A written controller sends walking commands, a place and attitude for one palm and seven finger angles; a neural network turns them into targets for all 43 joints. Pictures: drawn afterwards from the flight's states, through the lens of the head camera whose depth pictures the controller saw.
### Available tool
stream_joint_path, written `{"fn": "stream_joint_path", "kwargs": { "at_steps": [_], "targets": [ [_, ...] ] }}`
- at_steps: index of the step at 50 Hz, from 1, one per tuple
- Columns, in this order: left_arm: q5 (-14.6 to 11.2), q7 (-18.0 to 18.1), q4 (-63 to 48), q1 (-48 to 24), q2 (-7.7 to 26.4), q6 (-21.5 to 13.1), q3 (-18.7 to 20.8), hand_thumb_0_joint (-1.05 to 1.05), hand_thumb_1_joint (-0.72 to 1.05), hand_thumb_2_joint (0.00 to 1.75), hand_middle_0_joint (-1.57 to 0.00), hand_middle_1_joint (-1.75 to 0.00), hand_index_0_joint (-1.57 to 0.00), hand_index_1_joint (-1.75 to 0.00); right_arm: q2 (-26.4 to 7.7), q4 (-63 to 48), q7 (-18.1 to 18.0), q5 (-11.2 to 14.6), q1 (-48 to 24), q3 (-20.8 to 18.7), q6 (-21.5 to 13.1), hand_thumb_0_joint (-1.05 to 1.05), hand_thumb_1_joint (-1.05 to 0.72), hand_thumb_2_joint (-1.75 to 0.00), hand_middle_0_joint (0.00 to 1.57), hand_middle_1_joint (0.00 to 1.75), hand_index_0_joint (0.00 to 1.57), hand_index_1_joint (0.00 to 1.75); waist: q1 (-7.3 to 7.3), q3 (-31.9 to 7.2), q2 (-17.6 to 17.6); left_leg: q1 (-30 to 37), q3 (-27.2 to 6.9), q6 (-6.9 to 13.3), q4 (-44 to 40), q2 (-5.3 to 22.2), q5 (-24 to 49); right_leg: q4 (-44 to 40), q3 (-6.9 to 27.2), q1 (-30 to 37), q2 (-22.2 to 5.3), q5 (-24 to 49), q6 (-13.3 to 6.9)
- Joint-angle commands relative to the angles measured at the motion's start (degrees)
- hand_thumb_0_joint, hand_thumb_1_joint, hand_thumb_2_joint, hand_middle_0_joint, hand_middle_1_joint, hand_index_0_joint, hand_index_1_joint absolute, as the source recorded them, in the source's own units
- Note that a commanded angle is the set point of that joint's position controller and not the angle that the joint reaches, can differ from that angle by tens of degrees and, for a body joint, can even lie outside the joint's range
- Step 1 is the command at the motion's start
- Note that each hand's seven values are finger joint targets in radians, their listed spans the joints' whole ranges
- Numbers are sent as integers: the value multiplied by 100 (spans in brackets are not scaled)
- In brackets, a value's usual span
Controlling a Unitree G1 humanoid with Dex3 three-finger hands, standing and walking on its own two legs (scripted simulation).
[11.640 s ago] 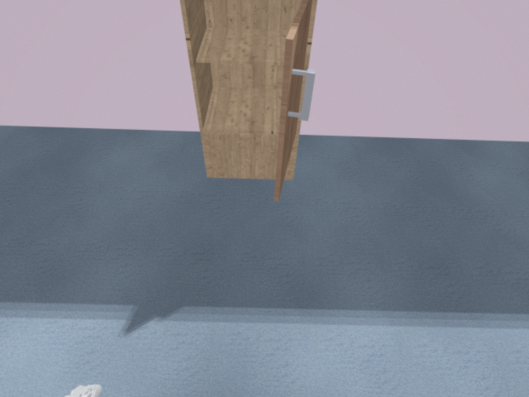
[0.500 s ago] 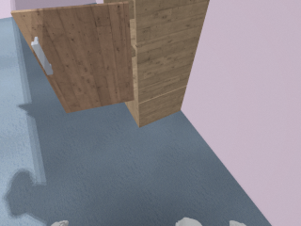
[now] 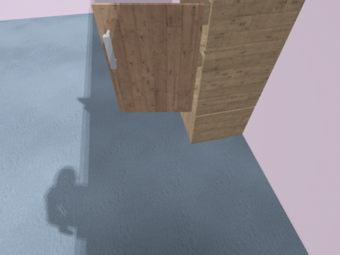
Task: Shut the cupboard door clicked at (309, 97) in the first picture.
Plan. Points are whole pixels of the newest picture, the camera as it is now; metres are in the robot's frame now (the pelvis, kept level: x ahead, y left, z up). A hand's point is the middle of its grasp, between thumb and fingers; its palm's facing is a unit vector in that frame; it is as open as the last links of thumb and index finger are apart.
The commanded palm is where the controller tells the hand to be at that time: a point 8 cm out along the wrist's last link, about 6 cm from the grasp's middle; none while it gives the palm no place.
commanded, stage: take the last steps up to it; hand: left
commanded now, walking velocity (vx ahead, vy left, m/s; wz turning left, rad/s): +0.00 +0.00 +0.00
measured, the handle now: (111, 50) +0.87 +0.33 -0.01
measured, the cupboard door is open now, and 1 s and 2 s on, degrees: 78 78 78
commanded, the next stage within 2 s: come to a stop and stand still in 1.38 s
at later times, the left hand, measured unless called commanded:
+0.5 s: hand out of the picture +0.06 +0.19 -0.16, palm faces +0.14 -0.96 -0.24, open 7.4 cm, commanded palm none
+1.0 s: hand out of the picture +0.07 +0.22 -0.18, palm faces +0.23 -0.96 -0.17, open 7.4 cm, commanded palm none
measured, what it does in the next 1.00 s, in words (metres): walks ahead: left foot, then right foot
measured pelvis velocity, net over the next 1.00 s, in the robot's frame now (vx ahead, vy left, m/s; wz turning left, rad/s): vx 0.19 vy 0.08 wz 0.10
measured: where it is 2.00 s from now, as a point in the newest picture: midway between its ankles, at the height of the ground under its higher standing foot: (160, 217)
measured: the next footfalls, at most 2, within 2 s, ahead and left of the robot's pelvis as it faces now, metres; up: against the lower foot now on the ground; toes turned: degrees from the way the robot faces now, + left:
left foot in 0.04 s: +0.02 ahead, +0.13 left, +0.00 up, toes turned +4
right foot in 0.44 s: +0.08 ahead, -0.09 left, +0.00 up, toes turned -2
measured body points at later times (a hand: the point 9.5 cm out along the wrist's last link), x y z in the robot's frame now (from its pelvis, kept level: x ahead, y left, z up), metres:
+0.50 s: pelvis +0.03 +0.00 +0.00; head +0.04 -0.03 +0.45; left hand +0.05 +0.24 -0.14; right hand +0.03 -0.23 -0.17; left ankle -0.02 +0.12 -0.71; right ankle +0.04 -0.09 -0.74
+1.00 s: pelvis +0.19 +0.08 -0.02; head +0.22 +0.09 +0.43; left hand +0.06 +0.27 -0.17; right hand +0.34 -0.13 -0.16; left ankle +0.25 +0.19 -0.74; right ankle +0.07 -0.07 -0.67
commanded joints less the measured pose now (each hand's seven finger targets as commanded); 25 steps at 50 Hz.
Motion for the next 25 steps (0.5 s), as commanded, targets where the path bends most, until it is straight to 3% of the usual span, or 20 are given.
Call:
{"fn": "stream_joint_path", "kwargs": {
  "at_steps": [1, 2, 3, 4, 5, 7, 9, 14, 17, 18, 19, 20, 21, 22, 23, 24, 25],
  "targets": [
    [-148, 60, -244, 111, 920, 14, 271, 0, 90, 90, -20, -30, -20, -30, -708, -247, -45, -19, 465, -113, -317, 0, -90, -90, 20, 30, 20, 30, -258, -1008, 179, 1493, -629, 340, -2235, 692, 1616, 495, 386, -371, -454, 700, 1],
    [-165, 12, -402, 40, 538, 33, 163, 0, 90, 90, -20, -30, -20, -30, -1185, -295, -63, -73, 484, -197, -316, 0, -90, -90, 20, 30, 20, 30, -287, -787, 1728, 1545, -2057, 923, -2469, 1918, 2548, 1318, 159, -1412, 112, -1479, 331],
    [-112, 17, -453, -333, 602, 85, 131, 0, 90, 90, -20, -30, -20, -30, -1271, -262, -87, -84, 528, -196, -268, 0, -90, -90, 20, 30, 20, 30, -434, -621, 1609, 950, -2194, 1329, -2661, 2164, 1897, 2005, 492, -1322, 134, -1988, 295],
    [-82, 15, -383, -567, 591, 120, 167, 0, 90, 90, -20, -30, -20, -30, -1090, -183, -140, -112, 483, -174, -293, 0, -90, -90, 20, 30, 20, 30, -441, -379, 1761, 732, -2135, 1363, -2863, 1885, 1088, 2499, 670, -1530, 188, -1825, 268],
    [-70, -45, -274, -562, 642, 109, 191, 0, 90, 90, -20, -30, -20, -30, -931, -179, -169, -102, 351, -121, -299, 0, -90, -90, 20, 30, 20, 30, -353, -126, 1613, 599, -1936, 1307, -2918, 1655, 524, 2823, 768, -1698, 197, -1446, 210],
    [-60, -136, -41, -272, 583, 44, 169, 0, 90, 90, -20, -30, -20, -30, -731, -181, -180, -77, 228, -45, -375, 0, -90, -90, 20, 30, 20, 30, -191, 0, 1221, 569, -1528, 1176, -2962, 1300, 315, 2949, 694, -1676, 236, -908, 187],
    [-54, -171, 79, -118, 519, -6, 141, 0, 90, 90, -20, -30, -20, -30, -712, -119, -184, -56, 423, -50, -445, 0, -90, -90, 20, 30, 20, 30, -196, -133, 995, 823, -1412, 1210, -2981, 1208, 477, 2832, 607, -1676, 259, -761, 216],
    [-49, -189, -15, -355, 345, -86, 69, 0, 90, 90, -20, -30, -20, -30, -637, 104, -192, -69, 907, -78, -520, 0, -90, -90, 20, 30, 20, 30, -332, -105, 885, 1012, -1594, 1402, -3056, 1270, 300, 1736, 556, -1483, 285, -899, 212],
    [-53, -186, -4, -259, 225, -144, 38, 0, 90, 90, -20, -30, -20, -30, -625, 188, -182, -85, 922, -78, -528, 0, -90, -90, 20, 30, 20, 30, -269, -92, 909, 632, -1621, 1397, -2940, 1268, 121, 853, 474, -767, 381, -923, 160],
    [-55, -192, 52, -119, 234, -173, 50, 0, 90, 90, -20, -30, -20, -30, -596, 232, -174, -89, 914, -76, -524, 0, -90, -90, 20, 30, 20, 30, -184, -73, 836, 424, -1564, 1336, -2820, 1188, 99, 526, 426, -387, 478, -857, 146],
    [-49, -189, 170, 203, 193, -198, 68, 0, 90, 90, -20, -30, -20, -30, -561, 251, -176, -81, 835, -58, -520, 0, -90, -90, 20, 30, 20, 30, -19, -114, 758, 75, -1429, 1237, -2584, 1086, -62, 113, 364, 226, 561, -581, 149],
    [-35, -171, 354, 686, 237, -239, 97, 0, 90, 90, -20, -30, -20, -30, -479, 256, -173, -60, 742, -53, -516, 0, -90, -90, 20, 30, 20, 30, 203, -174, 479, -398, -1203, 1045, -2048, 819, -309, -446, 374, 1020, 549, -275, 141],
    [0, -126, 529, 1167, 505, -312, 157, 0, 90, 90, -20, -30, -20, -30, -251, 232, -160, -16, 738, -14, -542, 0, -90, -90, 20, 30, 20, 30, 395, -230, -229, -1143, -777, 778, -1029, 324, -474, -1046, 1007, 1848, 72, -842, 33],
    [40, -61, 616, 1673, 1060, -354, 275, 0, 90, 90, -20, -30, -20, -30, 115, 32, -114, 26, 693, 57, -577, 0, -90, -90, 20, 30, 20, 30, 583, -214, -1807, -2270, -18, 485, 634, -323, -718, -2054, 3068, 2358, -1409, -1911, -493],
    [-58, -11, 601, 1832, 1196, -333, 300, 0, 90, 90, -20, -30, -20, -30, -282, -192, -68, -63, 340, -27, -527, 0, -90, -90, 20, 30, 20, 30, 634, 17, -1385, -2531, -311, 445, 1508, -69, -827, -2654, 4021, 1743, -2061, -2828, -931],
    [-76, 9, 595, 1606, 1086, -381, 300, 0, 90, 90, -20, -30, -20, -30, -292, -167, -31, -99, 64, -62, -521, 0, -90, -90, 20, 30, 20, 30, 555, 312, -1248, -2625, -511, 464, 2060, 133, -250, -2811, 4173, 1206, -1918, -3084, -1016],
    [-68, 21, 541, 1216, 815, -409, 234, 0, 90, 90, -20, -30, -20, -30, -282, -99, 6, -99, 132, -97, -511, 0, -90, -90, 20, 30, 20, 30, 301, 569, -840, -2598, -524, 441, 2267, 296, 243, -2765, 3654, 822, -1742, -2866, -947]
  ]
}}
